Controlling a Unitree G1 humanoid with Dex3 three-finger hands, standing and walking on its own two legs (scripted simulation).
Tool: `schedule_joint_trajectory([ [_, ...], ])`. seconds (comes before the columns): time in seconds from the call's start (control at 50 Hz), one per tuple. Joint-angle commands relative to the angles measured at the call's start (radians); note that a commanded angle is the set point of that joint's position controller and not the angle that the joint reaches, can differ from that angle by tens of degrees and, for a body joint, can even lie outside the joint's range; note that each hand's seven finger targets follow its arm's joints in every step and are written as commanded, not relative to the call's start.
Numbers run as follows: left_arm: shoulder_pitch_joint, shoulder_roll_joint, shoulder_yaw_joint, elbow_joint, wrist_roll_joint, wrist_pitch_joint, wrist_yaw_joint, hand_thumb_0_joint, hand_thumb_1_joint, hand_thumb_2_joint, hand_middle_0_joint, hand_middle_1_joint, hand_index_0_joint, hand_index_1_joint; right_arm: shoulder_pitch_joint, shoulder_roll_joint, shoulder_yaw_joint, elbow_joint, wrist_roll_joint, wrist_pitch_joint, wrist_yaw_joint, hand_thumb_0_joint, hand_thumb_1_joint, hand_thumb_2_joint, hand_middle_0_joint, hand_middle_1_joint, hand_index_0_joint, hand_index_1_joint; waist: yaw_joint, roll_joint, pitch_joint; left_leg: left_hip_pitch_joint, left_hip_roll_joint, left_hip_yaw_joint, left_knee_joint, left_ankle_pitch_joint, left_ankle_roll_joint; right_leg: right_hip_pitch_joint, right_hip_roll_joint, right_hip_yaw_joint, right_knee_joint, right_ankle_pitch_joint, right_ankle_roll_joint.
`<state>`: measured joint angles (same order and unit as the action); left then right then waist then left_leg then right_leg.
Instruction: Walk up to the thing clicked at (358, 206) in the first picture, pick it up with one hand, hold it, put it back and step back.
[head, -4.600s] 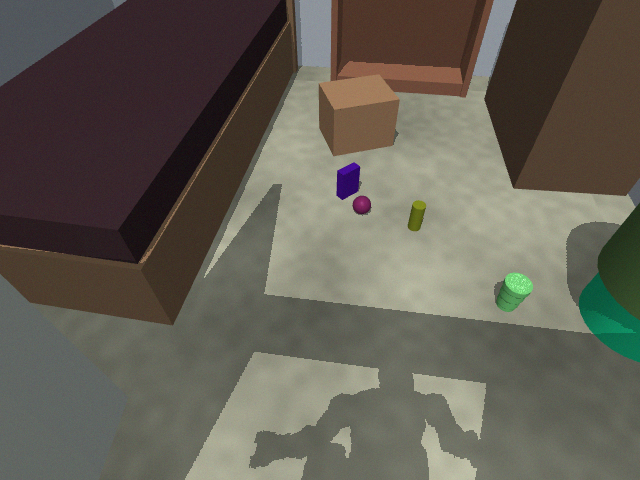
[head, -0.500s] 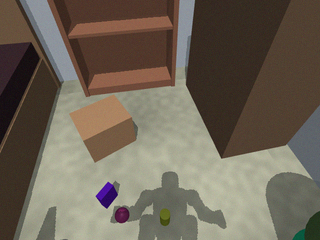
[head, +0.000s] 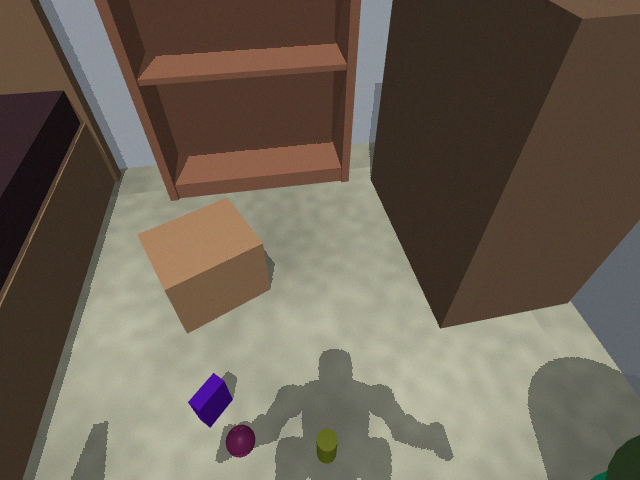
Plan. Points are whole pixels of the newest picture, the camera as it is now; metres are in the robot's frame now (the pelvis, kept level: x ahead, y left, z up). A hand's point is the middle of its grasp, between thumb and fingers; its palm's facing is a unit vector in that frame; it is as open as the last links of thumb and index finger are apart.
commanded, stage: walk up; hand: left
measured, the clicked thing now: (240, 440) +0.37 +0.25 -0.74
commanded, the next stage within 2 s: stand in 0.48 s
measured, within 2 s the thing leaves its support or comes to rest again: neither
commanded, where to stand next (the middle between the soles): +0.02 +0.00 m, yaw +1 degrees
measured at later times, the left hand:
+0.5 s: hand out of the picture +0.09 +0.25 -0.16, palm faces +0.02 -0.95 -0.33, open 7.4 cm
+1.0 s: hand out of the picture +0.08 +0.25 -0.15, palm faces -0.01 -0.94 -0.34, open 7.4 cm
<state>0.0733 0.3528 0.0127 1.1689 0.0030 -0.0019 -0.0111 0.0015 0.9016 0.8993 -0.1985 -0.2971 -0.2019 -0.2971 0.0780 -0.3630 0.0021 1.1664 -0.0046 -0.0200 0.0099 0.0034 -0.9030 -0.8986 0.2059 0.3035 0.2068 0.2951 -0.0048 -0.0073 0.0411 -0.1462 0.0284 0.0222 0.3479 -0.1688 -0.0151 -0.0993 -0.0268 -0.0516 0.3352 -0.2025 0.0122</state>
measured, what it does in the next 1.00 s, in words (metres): stands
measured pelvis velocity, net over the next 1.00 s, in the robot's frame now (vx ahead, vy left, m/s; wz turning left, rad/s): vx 0.01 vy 0.00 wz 0.01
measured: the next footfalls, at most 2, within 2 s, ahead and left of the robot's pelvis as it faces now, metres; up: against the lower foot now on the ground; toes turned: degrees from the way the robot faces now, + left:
none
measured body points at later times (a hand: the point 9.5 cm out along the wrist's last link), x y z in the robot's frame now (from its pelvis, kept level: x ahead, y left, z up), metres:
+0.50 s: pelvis +0.01 +0.00 +0.00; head +0.02 +0.01 +0.45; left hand +0.09 +0.30 -0.13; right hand +0.09 -0.30 -0.13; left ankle +0.01 +0.13 -0.75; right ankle -0.01 -0.12 -0.75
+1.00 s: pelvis +0.01 +0.00 +0.00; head +0.02 +0.00 +0.45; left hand +0.08 +0.30 -0.13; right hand +0.09 -0.30 -0.13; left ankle +0.01 +0.13 -0.75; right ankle -0.01 -0.12 -0.75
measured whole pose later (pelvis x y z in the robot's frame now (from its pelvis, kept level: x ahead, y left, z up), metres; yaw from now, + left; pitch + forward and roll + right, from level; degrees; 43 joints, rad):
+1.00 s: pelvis +0.01 +0.00 +0.00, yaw +0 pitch -2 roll +0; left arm 0.10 0.35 0.00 1.14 0.01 -0.01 0.00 0.00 0.90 0.90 -0.20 -0.30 -0.20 -0.30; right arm 0.09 -0.35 0.00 1.16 -0.01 -0.01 0.01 0.00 -0.90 -0.90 0.21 0.30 0.21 0.30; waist 0.00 0.00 0.04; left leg -0.12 0.02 0.02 0.29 -0.15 -0.02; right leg -0.08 -0.03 -0.06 0.30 -0.20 0.01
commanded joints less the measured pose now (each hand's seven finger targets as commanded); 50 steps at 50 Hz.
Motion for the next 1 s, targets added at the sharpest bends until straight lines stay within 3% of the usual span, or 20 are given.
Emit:
schedule_joint_trajectory([
  [0.0, -0.068, 0.208, 0.038, -0.062, 0.004, -0.025, 0.01, 0.0, 0.9, 0.9, -0.2, -0.3, -0.2, -0.3, -0.054, -0.211, -0.037, -0.061, 0.0, -0.021, -0.018, 0.0, -0.9, -0.9, 0.2, 0.3, 0.2, 0.3, -0.002, 0.014, -0.083, 0.027, 0.099, -0.088, -0.048, 0.133, 0.036, 0.002, -0.103, 0.09, -0.07, 0.103, -0.029],
  [0.44, -0.041, 0.2, 0.046, -0.077, 0.008, -0.021, 0.013, 0.0, 0.9, 0.9, -0.2, -0.3, -0.2, -0.3, -0.042, -0.199, -0.038, -0.071, -0.002, -0.019, -0.021, 0.0, -0.9, -0.9, 0.2, 0.3, 0.2, 0.3, 0.004, 0.016, -0.083, 0.016, 0.095, -0.099, -0.053, 0.187, 0.031, 0.035, -0.105, 0.075, -0.066, 0.144, -0.022],
  [0.5, -0.035, 0.202, 0.039, -0.077, 0.001, -0.028, 0.019, 0.0, 0.9, 0.9, -0.2, -0.3, -0.2, -0.3, -0.045, -0.193, -0.036, -0.074, -0.005, -0.017, -0.022, 0.0, -0.9, -0.9, 0.2, 0.3, 0.2, 0.3, 0.004, 0.019, -0.084, 0.047, 0.117, -0.102, -0.061, 0.268, 0.022, 0.036, -0.122, 0.085, -0.06, 0.199, -0.021],
  [0.82, -0.028, 0.203, 0.027, -0.084, 0.005, -0.031, 0.02, 0.0, 0.9, 0.9, -0.2, -0.3, -0.2, -0.3, -0.046, -0.194, -0.037, -0.077, -0.005, -0.013, -0.017, 0.0, -0.9, -0.9, 0.2, 0.3, 0.2, 0.3, 0.001, 0.004, -0.083, 0.058, 0.115, -0.096, -0.079, 0.207, 0.022, 0.025, -0.124, 0.084, -0.08, 0.166, -0.019],
  [0.92, -0.023, 0.21, 0.029, -0.082, 0.005, -0.028, 0.019, 0.0, 0.9, 0.9, -0.2, -0.3, -0.2, -0.3, -0.042, -0.196, -0.036, -0.072, -0.004, -0.011, -0.016, 0.0, -0.9, -0.9, 0.2, 0.3, 0.2, 0.3, 0.0, 0.01, -0.062, 0.04, 0.109, -0.097, -0.094, 0.114, 0.022, 0.008, -0.124, 0.093, -0.093, 0.094, -0.023],
  [0.98, -0.015, 0.205, 0.025, -0.084, 0.006, -0.03, 0.02, 0.0, 0.9, 0.9, -0.2, -0.3, -0.2, -0.3, -0.049, -0.195, -0.037, -0.074, -0.004, -0.012, -0.014, 0.0, -0.9, -0.9, 0.2, 0.3, 0.2, 0.3, 0.006, 0.003, -0.068, 0.055, 0.114, -0.101, -0.082, 0.191, 0.018, 0.006, -0.119, 0.083, -0.082, 0.144, -0.021],
])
